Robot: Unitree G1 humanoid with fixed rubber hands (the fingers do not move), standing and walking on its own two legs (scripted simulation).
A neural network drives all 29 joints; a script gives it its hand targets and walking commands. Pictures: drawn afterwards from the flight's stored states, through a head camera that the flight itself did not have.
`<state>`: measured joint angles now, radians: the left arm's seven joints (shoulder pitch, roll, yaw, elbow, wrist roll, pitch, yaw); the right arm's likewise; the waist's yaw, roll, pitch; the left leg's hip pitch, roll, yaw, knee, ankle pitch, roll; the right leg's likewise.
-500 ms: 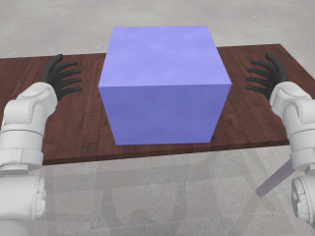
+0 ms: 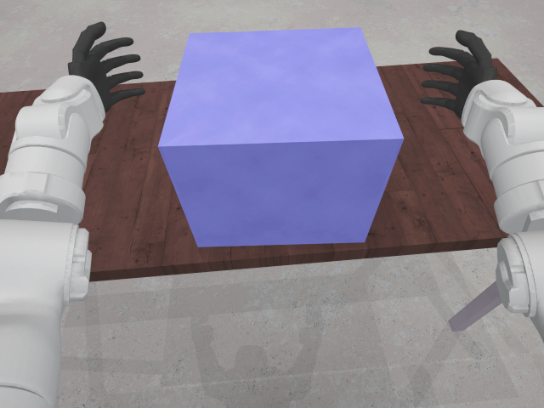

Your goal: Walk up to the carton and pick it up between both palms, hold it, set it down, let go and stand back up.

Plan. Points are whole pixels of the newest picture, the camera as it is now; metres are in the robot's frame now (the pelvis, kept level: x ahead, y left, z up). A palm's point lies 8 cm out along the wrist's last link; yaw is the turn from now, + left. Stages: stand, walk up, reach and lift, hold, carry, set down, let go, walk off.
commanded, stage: reach and lift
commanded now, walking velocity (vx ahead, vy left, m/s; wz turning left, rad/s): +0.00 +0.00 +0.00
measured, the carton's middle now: (277, 138) +0.55 +0.03 +0.07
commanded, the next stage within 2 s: none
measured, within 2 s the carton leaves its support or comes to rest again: neither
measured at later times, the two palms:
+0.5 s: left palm (96, 119) +0.46 +0.28 +0.18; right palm (461, 125) +0.46 -0.23 +0.17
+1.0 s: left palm (120, 151) +0.48 +0.28 +0.11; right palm (438, 146) +0.47 -0.22 +0.12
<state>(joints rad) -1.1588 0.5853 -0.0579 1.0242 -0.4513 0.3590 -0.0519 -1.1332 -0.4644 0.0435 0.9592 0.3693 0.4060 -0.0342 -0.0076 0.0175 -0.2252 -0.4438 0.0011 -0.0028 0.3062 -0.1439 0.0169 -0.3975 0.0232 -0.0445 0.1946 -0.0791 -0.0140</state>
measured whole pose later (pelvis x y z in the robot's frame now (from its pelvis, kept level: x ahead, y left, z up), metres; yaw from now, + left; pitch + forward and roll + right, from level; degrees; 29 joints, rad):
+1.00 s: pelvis -0.02 +0.01 -0.02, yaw -1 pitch +30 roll -1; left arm -1.26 0.53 -0.26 1.48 -0.54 -0.19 -0.05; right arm -1.22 -0.44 0.14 1.39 0.48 -0.08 0.06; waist -0.02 -0.03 -0.32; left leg -0.83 -0.01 0.01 0.45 -0.15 0.02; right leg -0.81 0.01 -0.03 0.38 -0.10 0.00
